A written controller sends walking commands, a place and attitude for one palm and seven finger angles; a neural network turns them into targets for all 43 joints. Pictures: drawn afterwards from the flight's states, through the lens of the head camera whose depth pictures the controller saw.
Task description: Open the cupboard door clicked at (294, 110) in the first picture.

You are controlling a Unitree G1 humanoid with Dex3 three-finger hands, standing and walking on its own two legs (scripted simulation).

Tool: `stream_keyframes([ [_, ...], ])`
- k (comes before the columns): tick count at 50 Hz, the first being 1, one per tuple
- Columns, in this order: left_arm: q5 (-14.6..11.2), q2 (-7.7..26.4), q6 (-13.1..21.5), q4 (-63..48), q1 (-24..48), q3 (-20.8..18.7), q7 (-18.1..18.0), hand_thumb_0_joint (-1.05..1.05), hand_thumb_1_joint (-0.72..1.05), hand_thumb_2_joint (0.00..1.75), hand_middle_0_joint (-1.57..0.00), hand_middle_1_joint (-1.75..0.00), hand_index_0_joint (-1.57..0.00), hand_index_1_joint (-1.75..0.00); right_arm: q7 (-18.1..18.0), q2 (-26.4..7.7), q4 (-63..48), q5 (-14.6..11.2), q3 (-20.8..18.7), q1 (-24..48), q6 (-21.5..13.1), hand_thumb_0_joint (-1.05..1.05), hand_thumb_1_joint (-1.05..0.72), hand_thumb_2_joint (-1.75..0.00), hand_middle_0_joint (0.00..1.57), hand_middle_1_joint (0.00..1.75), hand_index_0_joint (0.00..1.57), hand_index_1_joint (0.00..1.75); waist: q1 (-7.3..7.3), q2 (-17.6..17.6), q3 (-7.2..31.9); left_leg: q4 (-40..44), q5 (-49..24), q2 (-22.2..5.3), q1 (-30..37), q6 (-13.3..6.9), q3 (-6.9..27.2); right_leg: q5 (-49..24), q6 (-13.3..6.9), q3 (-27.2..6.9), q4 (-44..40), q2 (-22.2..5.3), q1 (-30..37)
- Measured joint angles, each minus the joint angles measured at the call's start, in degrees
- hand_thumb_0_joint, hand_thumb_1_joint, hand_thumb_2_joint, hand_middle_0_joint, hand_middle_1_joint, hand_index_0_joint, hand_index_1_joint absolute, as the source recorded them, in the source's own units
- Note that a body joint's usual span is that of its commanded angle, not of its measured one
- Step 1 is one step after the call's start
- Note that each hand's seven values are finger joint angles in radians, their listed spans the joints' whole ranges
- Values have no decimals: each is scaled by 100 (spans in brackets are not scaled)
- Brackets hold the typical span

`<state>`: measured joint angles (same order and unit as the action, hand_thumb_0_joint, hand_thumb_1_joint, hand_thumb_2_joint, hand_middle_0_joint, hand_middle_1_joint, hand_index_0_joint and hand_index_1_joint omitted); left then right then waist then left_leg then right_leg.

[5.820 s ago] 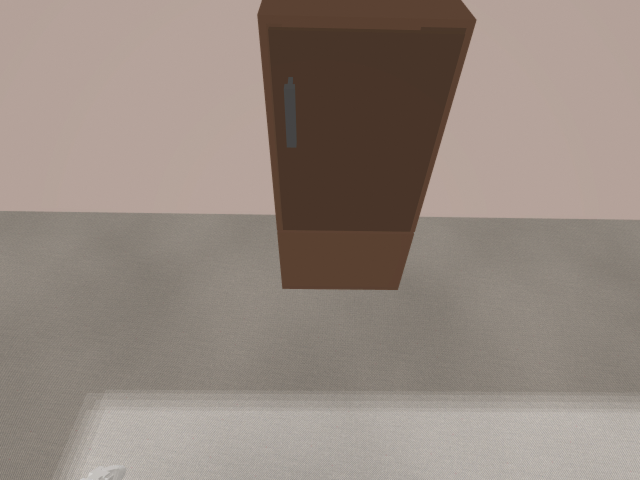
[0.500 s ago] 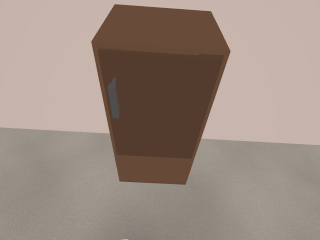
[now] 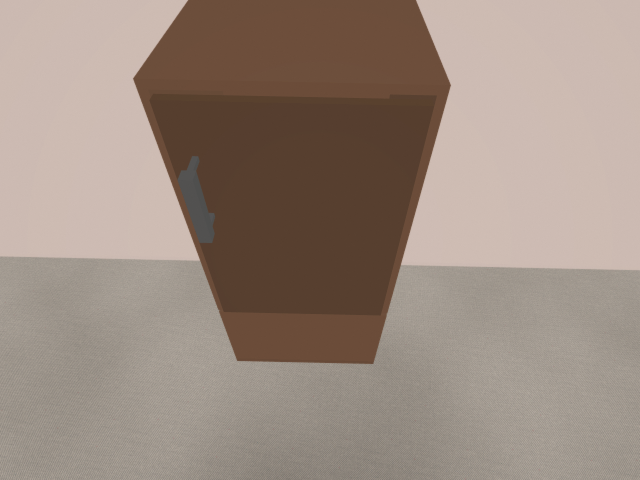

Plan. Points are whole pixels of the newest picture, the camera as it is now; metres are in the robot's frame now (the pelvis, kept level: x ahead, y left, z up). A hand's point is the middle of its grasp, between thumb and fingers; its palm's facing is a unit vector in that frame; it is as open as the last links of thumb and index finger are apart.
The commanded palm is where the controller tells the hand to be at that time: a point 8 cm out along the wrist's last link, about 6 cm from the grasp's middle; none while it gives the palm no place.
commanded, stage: come to a stop and stand still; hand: left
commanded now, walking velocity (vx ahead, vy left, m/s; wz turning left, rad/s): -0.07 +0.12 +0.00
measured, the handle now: (200, 200) +0.53 +0.23 +0.02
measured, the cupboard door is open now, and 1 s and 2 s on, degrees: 0 0 0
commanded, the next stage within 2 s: look again from close up in 0.52 s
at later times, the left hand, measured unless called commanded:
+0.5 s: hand out of the picture -0.01 +0.18 -0.17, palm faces +0.03 -0.98 -0.17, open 7.3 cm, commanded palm none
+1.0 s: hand out of the picture +0.05 +0.20 -0.16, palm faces +0.03 -0.98 -0.21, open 7.4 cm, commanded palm none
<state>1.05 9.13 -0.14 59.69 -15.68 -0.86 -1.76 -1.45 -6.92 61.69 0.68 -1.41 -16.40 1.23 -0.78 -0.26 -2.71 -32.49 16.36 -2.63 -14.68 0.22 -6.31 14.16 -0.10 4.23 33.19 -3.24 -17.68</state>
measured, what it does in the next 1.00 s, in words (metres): stands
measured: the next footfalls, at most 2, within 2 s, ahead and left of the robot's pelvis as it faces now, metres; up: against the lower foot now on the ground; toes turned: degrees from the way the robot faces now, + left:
none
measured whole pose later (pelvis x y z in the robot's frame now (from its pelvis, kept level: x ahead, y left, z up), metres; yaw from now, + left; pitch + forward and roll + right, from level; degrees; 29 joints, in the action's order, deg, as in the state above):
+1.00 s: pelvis +0.00 +0.02 +0.00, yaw +0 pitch -3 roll +0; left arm 1.0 10.2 -0.2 55.5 -16.1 0.2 -1.8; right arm -1.0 -9.9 56.8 1.3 -1.2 -15.0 0.0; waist -0.3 0.0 -0.5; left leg -31.3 16.2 -1.6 -12.2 -1.3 -6.2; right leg 12.9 1.5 3.9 30.3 -3.8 -14.3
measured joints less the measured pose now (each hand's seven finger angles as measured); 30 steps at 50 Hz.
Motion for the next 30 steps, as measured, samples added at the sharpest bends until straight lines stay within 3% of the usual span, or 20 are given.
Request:
stream_keyframes([
  [9,0,107,-190,-313,262,-133,21,1,93,90,-20,-30,-20,-29,42,-103,-216,62,-67,-6,46,1,-92,-90,19,30,20,29,92,-156,42,3,-83,80,-88,-86,18,-70,44,12,13,-80,-77],
  [16,34,91,-108,-375,160,-100,43,0,92,90,-20,-30,-20,-29,50,-136,-315,89,-37,18,29,1,-92,-90,19,30,20,29,134,-106,77,175,-225,78,-96,-96,34,-252,63,38,-237,-60,-40],
  [25,26,38,-82,-77,-208,52,87,0,91,90,-20,-30,-20,-29,82,-144,-284,90,56,-38,-40,1,-93,-90,19,30,20,29,102,-135,93,367,-287,69,41,-79,20,-320,53,29,-436,-31,92],
  [30,61,77,-118,-284,-460,122,71,0,91,90,-20,-30,-20,-29,67,-283,-598,136,-30,-171,17,1,-92,-90,20,30,20,29,14,10,228,-160,2,21,-255,-84,149,-78,46,108,-68,-8,-82],
])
